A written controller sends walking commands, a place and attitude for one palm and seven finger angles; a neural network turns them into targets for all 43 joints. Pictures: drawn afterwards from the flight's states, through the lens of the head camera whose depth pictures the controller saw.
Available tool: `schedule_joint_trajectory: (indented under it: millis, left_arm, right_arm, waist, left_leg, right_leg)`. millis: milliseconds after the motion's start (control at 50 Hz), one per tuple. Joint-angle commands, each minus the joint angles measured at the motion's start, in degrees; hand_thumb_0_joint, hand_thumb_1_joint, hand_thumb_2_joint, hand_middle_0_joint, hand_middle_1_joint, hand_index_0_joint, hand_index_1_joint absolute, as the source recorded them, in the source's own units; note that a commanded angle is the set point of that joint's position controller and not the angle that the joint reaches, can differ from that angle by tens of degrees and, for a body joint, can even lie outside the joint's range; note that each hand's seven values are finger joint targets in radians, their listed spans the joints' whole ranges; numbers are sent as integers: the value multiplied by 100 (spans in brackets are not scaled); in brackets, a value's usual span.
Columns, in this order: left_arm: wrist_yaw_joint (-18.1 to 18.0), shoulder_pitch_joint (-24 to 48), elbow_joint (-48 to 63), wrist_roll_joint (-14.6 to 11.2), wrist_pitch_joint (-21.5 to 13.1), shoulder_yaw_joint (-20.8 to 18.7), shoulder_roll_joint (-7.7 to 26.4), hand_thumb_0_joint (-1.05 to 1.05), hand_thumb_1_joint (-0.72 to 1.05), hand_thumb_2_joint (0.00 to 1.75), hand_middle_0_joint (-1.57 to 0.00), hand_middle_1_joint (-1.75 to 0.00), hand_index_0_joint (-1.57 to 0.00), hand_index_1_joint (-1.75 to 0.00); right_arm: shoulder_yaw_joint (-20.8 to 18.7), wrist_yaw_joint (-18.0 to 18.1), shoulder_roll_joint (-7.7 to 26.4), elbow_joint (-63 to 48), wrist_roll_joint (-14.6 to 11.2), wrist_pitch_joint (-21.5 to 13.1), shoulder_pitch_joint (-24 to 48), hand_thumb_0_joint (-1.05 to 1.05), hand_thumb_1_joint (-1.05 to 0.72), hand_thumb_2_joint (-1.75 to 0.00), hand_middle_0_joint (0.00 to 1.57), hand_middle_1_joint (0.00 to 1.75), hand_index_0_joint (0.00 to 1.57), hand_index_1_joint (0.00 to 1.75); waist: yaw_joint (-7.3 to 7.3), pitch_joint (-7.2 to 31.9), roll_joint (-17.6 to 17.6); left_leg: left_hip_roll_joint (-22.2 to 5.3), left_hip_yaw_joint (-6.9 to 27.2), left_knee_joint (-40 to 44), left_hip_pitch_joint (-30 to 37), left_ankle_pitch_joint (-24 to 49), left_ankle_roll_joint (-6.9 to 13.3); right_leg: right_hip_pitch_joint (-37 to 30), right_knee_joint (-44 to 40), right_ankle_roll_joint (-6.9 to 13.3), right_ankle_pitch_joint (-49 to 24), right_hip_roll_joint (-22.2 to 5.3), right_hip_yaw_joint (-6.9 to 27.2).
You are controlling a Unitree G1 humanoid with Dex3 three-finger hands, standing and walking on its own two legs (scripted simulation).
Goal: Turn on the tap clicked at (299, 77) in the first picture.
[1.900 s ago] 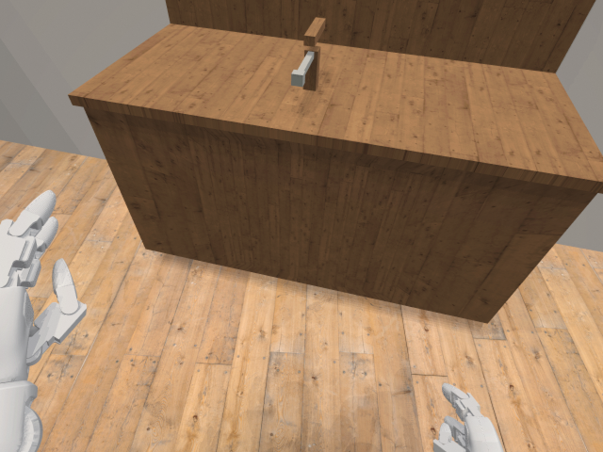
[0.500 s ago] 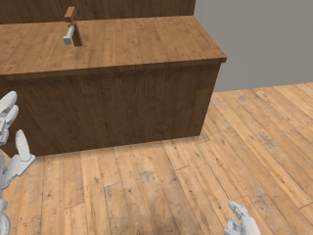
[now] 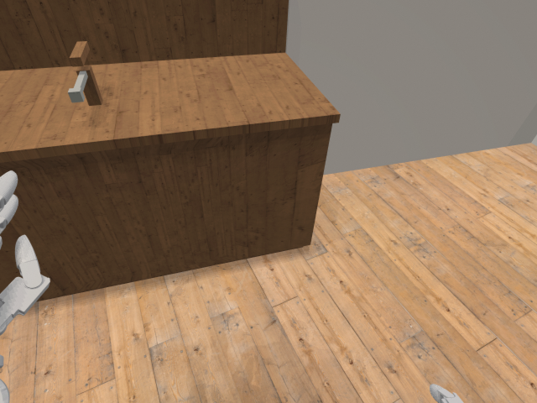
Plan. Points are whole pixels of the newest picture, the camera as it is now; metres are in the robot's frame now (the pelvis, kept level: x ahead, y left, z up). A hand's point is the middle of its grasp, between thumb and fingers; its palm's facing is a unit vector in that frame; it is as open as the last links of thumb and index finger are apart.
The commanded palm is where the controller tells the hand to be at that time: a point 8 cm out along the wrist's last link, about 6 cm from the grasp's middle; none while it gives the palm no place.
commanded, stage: take the last steps up to it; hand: left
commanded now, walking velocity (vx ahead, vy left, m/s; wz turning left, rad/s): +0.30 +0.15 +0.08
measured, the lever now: (76, 95) +0.80 +0.53 +0.09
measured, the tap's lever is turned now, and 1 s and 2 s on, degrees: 0 0 0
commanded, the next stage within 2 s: come to a stop and stand still in 1.76 s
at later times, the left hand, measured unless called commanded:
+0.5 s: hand (73, 238) +0.27 +0.26 +0.17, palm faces +0.41 -0.78 -0.47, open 7.4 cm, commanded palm +0.21 +0.30 +0.18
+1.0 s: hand (82, 170) +0.39 +0.30 +0.18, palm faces +0.42 -0.75 -0.51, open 7.4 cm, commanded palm +0.34 +0.34 +0.18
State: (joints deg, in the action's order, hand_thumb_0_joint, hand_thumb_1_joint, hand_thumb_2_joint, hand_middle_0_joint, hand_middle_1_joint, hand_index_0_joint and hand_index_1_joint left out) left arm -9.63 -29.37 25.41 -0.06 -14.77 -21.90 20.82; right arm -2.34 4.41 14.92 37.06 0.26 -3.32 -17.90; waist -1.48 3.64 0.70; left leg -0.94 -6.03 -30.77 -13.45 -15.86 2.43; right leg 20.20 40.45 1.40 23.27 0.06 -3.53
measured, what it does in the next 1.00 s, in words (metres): walks ahead: right foot, then left foot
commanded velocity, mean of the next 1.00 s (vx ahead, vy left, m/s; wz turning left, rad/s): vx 0.30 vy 0.15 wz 0.01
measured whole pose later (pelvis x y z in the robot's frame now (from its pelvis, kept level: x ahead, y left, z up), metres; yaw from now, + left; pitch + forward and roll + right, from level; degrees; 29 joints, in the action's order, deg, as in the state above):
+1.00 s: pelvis +0.18 +0.06 -0.01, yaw +1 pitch -1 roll +1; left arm -7.6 -26.3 25.2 -0.3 -13.4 -20.2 21.1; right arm 0.0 2.6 10.3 39.6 0.0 -4.0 -12.9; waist 0.9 -1.7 -4.3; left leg -2.4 -6.0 -53.7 -20.7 -24.6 0.7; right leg 18.9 38.2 3.7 18.2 -3.4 -11.2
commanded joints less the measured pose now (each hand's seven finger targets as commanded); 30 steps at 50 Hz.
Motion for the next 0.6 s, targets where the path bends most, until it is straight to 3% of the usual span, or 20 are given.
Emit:
schedule_joint_trajectory:
  millis: [0, 40, 80, 120, 140, 160, 180, 200, 220, 240, 280, 340, 380, 460, 500, 520, 540, 560, 580]
  left_arm:
    - [48, 1201, 547, 174, -250, -51, 690, 0, 90, 90, -20, -30, -20, -30]
    - [61, 1273, 720, 142, -178, 130, 557, 0, 90, 90, -20, -30, -20, -30]
    - [45, 1412, 1109, 111, -163, 19, 748, 0, 90, 90, -20, -30, -20, -30]
    - [31, 1340, 1225, 103, -147, -52, 811, 0, 90, 90, -20, -30, -20, -30]
    - [13, 1319, 1197, 117, -137, -179, 932, 0, 90, 90, -20, -30, -20, -30]
    - [3, 1242, 1135, 141, -133, -282, 1019, 0, 90, 90, -20, -30, -20, -30]
    - [-10, 1051, 927, 160, -98, -453, 1224, 0, 90, 90, -20, -30, -20, -30]
    - [-5, 1208, 945, -11, -135, -533, 1273, 0, 90, 90, -20, -30, -20, -30]
    - [12, 1293, 924, -21, -170, -583, 1223, 0, 90, 90, -20, -30, -20, -30]
    - [60, 917, 685, -56, -197, -572, 1127, 0, 90, 90, -20, -30, -20, -30]
    - [124, 479, 672, -92, -283, -640, 1065, 0, 90, 90, -20, -30, -20, -30]
    - [108, 462, 728, -58, -426, -582, 966, 0, 90, 90, -20, -30, -20, -30]
    - [82, 634, 961, -57, -444, -470, 912, 0, 90, 90, -20, -30, -20, -30]
    - [-43, 699, 1484, -32, -350, -499, 1005, 0, 90, 90, -20, -30, -20, -30]
    - [-92, 784, 1750, -42, -330, -520, 1038, 0, 90, 90, -20, -30, -20, -30]
    - [-118, 796, 1805, -36, -331, -591, 1077, 0, 90, 90, -20, -30, -20, -30]
    - [-124, 847, 1927, -42, -360, -596, 1059, 0, 90, 90, -20, -30, -20, -30]
    - [-135, 831, 1997, -66, -416, -655, 1079, 0, 90, 90, -20, -30, -20, -30]
    - [-117, 693, 2046, -67, -443, -554, 936, 0, 90, 90, -20, -30, -20, -30]
  right_arm:
    - [-69, -9, 423, -802, -14, -520, 890, 0, -90, -90, 20, 30, 20, 30]
    - [-111, -14, 458, -792, -26, -542, 860, 0, -90, -90, 20, 30, 20, 30]
    - [-70, -1, 448, -810, 0, -586, 883, 0, -90, -90, 20, 30, 20, 30]
    - [-25, -18, 395, -785, 49, -603, 906, 0, -90, -90, 20, 30, 20, 30]
    - [-14, -17, 371, -768, 62, -582, 934, 0, -90, -90, 20, 30, 20, 30]
    - [-29, -37, 307, -762, 60, -544, 931, 0, -90, -90, 20, 30, 20, 30]
    - [-42, -90, 196, -780, 41, -472, 936, 0, -90, -90, 20, 30, 20, 30]
    - [-41, -100, 284, -855, 40, -463, 1186, 0, -90, -90, 20, 30, 20, 30]
    - [-119, -112, 347, -756, 45, -464, 1068, 0, -90, -90, 20, 30, 20, 30]
    - [-130, -129, 318, -715, 26, -425, 996, 0, -90, -90, 20, 30, 20, 30]
    - [-21, -159, 218, -670, 9, -240, 1079, 0, -90, -90, 20, 30, 20, 30]
    - [54, -174, 152, -702, 26, -180, 1143, 0, -90, -90, 20, 30, 20, 30]
    - [16, -144, 151, -823, 8, -221, 1217, 0, -90, -90, 20, 30, 20, 30]
    - [-59, -123, 122, -997, 36, -379, 1140, 0, -90, -90, 20, 30, 20, 30]
    - [-84, -72, 120, -1048, 24, -433, 1097, 0, -90, -90, 20, 30, 20, 30]
    - [-112, -44, 157, -1035, 30, -450, 1026, 0, -90, -90, 20, 30, 20, 30]
    - [-167, -4, 228, -1044, 18, -468, 935, 0, -90, -90, 20, 30, 20, 30]
    - [-231, 22, 329, -1051, -18, -463, 872, 0, -90, -90, 20, 30, 20, 30]
    - [-289, -1, 466, -1054, -21, -463, 917, 0, -90, -90, 20, 30, 20, 30]
  waist:
    - [57, -1046, -1116]
    - [103, -936, -1040]
    - [103, -766, -1191]
    - [137, -516, -1075]
    - [182, -336, -790]
    - [207, -115, -53]
    - [203, 22, 1311]
    - [236, -138, 1478]
    - [135, -157, 1015]
    - [116, -284, 843]
    - [116, -278, 300]
    - [95, -201, 668]
    - [109, -174, 809]
    - [316, 33, 1054]
    - [257, 157, 949]
    - [192, 313, 747]
    - [82, 539, 330]
    - [-12, 824, -532]
    - [38, 914, -1878]
  left_leg:
    - [-1680, 2325, 2048, -903, -2474, 984]
    - [-1330, 1548, 1843, -793, -1860, 794]
    - [-1168, 1277, 1723, -707, -1491, 672]
    - [-1105, 1214, 1302, -693, -1058, 553]
    - [-1020, 1076, 834, -922, -872, 454]
    - [-750, 697, -203, -1416, -661, 293]
    - [-100, 147, -1911, -2416, -921, 25]
    - [19, 410, -3245, -2992, -1278, -187]
    - [-214, 919, -3682, -2850, -858, -275]
    - [-318, 935, -3862, -2880, -611, -328]
    - [-479, 832, -3765, -2865, -298, -375]
    - [-542, 433, -2828, -2650, -10, -395]
    - [-505, 114, -1809, -2050, 82, -349]
    - [-225, -430, -716, -1076, 83, -227]
    - [-75, -586, -124, -513, 301, -215]
    - [36, -727, 251, -75, 544, -208]
    - [49, -701, 595, 505, 744, -173]
    - [-346, -156, 677, 1428, 1121, 14]
    - [-1553, 1418, 643, 2282, 2292, 541]
  right_leg:
    - [879, 1644, -215, 352, -245, -30]
    - [452, 995, -250, 362, -224, -331]
    - [-45, 190, -264, 338, -178, -555]
    - [-724, -828, -229, 107, -171, -638]
    - [-1284, -1390, -169, -221, -278, -505]
    - [-1911, -1794, 102, -155, -788, 263]
    - [-2399, -2400, 693, 245, -2035, 2407]
    - [-2327, -2851, 1027, 26, -2843, 3555]
    - [-1860, -2904, 999, 427, -2796, 3382]
    - [-1676, -2853, 999, 257, -2624, 3103]
    - [-1563, -2581, 867, -824, -2260, 1931]
    - [-1685, -2338, 656, -2306, -1862, 759]
    - [-1565, -2227, 579, -2613, -1748, 508]
    - [-1462, -2030, 583, -2545, -1729, 534]
    - [-1469, -1701, 484, -2599, -1637, 444]
    - [-1435, -1285, 380, -2794, -1462, 263]
    - [-1344, -480, 226, -3110, -1275, 39]
    - [-685, 624, 8, -2767, -1021, -175]
    - [729, 1871, -247, -6, -457, -459]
